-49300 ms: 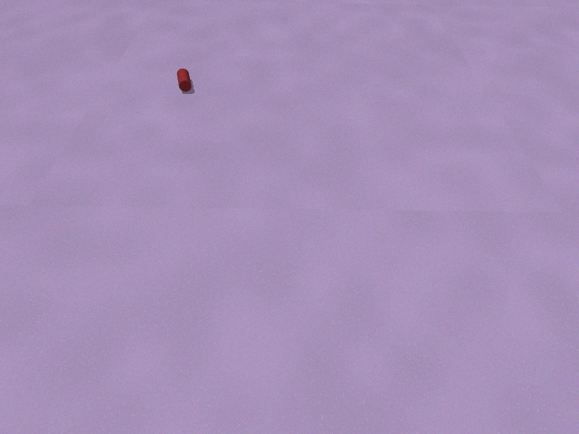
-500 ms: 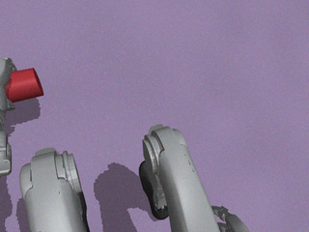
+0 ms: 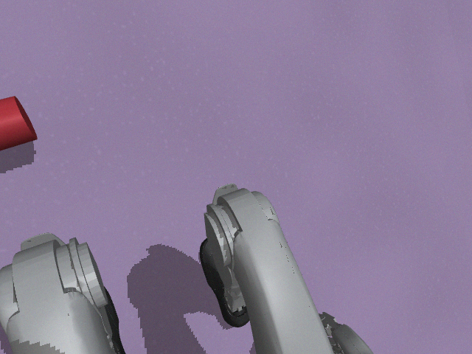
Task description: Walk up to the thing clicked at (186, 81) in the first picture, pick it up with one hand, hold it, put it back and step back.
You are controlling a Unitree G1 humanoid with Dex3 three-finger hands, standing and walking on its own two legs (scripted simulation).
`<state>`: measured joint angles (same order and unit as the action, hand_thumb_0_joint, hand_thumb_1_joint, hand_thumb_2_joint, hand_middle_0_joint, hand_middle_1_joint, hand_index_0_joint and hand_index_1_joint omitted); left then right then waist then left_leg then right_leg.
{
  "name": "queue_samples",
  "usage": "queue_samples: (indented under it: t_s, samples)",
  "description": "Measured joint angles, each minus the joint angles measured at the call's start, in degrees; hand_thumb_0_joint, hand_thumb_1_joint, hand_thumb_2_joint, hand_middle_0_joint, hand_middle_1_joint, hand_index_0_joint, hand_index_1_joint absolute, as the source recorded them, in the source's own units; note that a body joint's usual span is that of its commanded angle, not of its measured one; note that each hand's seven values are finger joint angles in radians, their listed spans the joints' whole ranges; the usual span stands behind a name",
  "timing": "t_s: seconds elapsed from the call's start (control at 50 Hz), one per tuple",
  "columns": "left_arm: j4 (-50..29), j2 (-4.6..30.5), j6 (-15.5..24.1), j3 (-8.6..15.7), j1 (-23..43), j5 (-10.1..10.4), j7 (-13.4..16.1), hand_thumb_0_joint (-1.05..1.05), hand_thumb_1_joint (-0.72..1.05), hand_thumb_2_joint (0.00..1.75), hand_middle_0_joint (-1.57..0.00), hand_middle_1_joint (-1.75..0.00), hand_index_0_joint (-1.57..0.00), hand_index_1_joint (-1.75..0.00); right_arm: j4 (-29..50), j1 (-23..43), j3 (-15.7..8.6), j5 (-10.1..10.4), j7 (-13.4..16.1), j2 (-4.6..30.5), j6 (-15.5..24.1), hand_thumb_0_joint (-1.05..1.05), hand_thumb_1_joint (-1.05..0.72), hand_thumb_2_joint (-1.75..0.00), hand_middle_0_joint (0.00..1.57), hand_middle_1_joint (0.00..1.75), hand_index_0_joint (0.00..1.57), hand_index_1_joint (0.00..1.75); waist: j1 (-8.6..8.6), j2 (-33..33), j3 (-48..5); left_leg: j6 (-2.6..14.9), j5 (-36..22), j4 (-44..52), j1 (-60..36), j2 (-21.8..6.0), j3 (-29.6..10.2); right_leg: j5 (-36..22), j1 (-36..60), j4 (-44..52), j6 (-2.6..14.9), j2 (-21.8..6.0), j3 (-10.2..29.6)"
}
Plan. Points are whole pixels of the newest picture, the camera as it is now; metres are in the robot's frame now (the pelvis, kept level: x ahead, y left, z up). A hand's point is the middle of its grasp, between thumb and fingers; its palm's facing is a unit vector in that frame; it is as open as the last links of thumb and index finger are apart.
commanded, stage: rest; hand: left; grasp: from above
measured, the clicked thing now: out of the picture +0.48 +0.29 -0.24
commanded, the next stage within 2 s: open in 0.96 s
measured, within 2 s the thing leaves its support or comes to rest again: rests again in 1.30 s
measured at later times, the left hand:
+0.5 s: hand out of the picture +0.47 +0.29 -0.24, palm faces -0.43 -0.14 -0.89, open 10.1 cm
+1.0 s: hand out of the picture +0.48 +0.29 -0.25, palm faces -0.43 -0.15 -0.89, open 10.1 cm
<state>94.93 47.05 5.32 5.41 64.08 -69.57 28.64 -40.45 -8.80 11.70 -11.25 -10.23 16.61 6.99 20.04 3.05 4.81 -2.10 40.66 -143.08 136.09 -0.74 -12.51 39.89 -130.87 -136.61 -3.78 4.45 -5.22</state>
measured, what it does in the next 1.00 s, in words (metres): stands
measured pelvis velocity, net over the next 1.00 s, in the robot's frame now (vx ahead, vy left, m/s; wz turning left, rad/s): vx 0.00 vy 0.01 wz -0.06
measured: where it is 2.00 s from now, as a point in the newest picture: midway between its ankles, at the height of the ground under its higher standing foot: (172, 321)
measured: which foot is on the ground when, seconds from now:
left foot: down 0.00-1.00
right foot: down 0.00-1.00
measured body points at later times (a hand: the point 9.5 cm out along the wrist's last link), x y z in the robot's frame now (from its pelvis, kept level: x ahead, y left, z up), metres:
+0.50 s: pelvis +0.00 +0.00 +0.00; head +0.28 +0.10 +0.33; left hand +0.49 +0.29 -0.19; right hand +0.03 -0.25 -0.07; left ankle +0.06 +0.14 -0.27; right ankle +0.10 -0.12 -0.27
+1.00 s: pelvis +0.00 +0.01 +0.00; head +0.29 +0.11 +0.32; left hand +0.49 +0.29 -0.20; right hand +0.02 -0.24 -0.06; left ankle +0.06 +0.14 -0.27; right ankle +0.10 -0.12 -0.27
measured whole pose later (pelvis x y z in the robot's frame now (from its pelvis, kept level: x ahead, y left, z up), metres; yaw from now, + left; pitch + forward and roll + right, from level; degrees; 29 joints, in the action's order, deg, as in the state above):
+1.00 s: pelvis +0.00 +0.01 +0.00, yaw -3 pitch +30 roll -14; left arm 100.6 54.3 6.0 4.3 66.3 -69.2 34.8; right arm -38.6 -7.0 17.3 -13.2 -13.9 19.3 13.0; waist 23.0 6.8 9.5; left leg -1.5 41.1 -144.9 135.1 -1.2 -15.5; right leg 38.9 -128.6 -135.5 -4.1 5.5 -7.8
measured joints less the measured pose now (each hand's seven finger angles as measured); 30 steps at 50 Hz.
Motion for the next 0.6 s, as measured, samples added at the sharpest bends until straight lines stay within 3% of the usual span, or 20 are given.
queue_samples:
  t_s: [0.2, 0.6]
  samples:
    - [0.58, 1.77, 0.51, 0.24, -0.54, -0.82, 2.43, 0.0, 0.0, 0.42, -0.72, -0.48, -0.73, -0.45, 0.52, 0.52, 0.96, -0.85, -0.96, 1.03, 1.4, 0.0, -0.9, -0.89, 0.2, 0.3, 0.2, 0.3, 0.86, 1.34, 1.1, -0.17, 0.44, -0.66, -0.36, 0.0, -0.97, 0.07, 0.59, 0.0, -0.01, 0.17, -0.8]
    - [3.76, 4.72, 0.28, -0.48, 1.27, 0.77, 4.28, 0.0, 0.03, 0.34, -0.75, -0.42, -0.76, -0.39, 1.3, 1.49, 3.66, -1.36, -2.75, 1.7, 4.32, 0.0, -0.9, -0.9, 0.2, 0.3, 0.2, 0.3, 1.99, 2.56, 3.27, 0.28, 0.38, -1.35, -0.7, -0.31, -2.08, -0.65, 1.46, 0.6, -0.32, 0.72, -1.74]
